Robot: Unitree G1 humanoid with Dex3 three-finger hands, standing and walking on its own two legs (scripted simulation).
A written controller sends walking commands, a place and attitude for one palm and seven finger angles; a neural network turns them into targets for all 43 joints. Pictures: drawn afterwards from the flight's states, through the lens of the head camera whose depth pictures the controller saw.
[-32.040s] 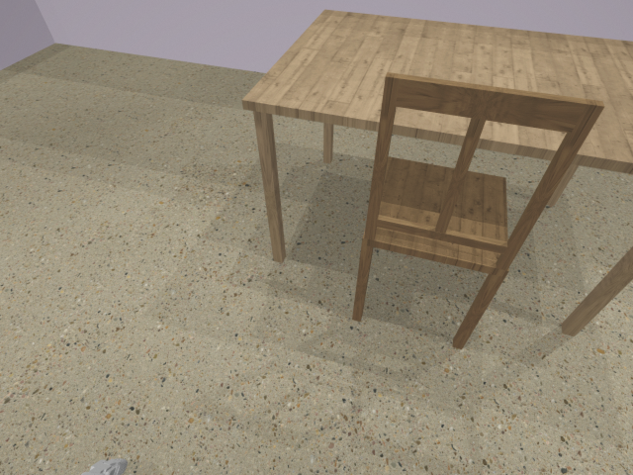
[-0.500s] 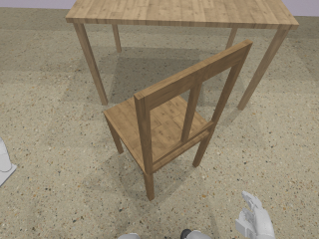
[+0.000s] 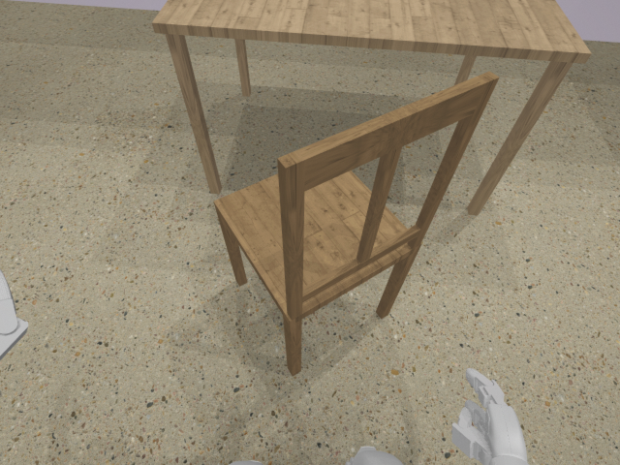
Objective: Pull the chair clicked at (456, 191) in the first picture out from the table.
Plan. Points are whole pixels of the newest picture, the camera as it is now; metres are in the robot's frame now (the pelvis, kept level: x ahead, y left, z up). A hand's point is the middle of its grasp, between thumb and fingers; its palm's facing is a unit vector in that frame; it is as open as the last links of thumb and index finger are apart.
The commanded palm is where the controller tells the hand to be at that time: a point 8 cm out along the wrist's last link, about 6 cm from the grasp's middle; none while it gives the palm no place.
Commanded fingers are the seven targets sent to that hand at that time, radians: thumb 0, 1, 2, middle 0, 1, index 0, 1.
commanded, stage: step back with the hand held close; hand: left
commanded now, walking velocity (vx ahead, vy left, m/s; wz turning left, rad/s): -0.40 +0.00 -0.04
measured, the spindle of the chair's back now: (375, 212) +0.55 -0.08 -0.07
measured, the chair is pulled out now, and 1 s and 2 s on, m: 0.48 0.48 0.48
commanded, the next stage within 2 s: stop stepping back and stand still in 0.30 s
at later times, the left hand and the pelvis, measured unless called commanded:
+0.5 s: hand out of the picture +0.08 +0.25 +0.17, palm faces +0.40 -0.74 -0.54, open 7.4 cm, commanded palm +0.03 +0.29 +0.18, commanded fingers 0.00 0.90 0.90 -0.20 -0.30 -0.20 -0.30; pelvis -0.11 -0.01 +0.00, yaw +0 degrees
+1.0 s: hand out of the picture +0.00 +0.25 +0.16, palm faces +0.48 -0.76 -0.44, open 7.4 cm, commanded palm -0.05 +0.28 +0.18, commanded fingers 0.00 0.90 0.90 -0.20 -0.30 -0.20 -0.30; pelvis -0.17 -0.02 +0.00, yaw +2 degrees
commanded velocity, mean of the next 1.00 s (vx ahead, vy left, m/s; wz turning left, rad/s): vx -0.06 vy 0.00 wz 0.00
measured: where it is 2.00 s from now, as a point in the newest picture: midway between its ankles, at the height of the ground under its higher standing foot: outside the picture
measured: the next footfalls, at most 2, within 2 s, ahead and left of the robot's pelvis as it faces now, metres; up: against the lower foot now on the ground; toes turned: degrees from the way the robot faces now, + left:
right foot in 0.10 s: +0.04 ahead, -0.11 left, +0.00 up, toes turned -1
left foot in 0.34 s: -0.13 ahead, +0.12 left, +0.00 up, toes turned +8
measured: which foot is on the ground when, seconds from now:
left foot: down 0.00-0.10, up 0.12-0.32, down 0.34-1.00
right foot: up 0.00-0.08, down 0.10-0.72, up 0.74-0.84, down 0.86-1.00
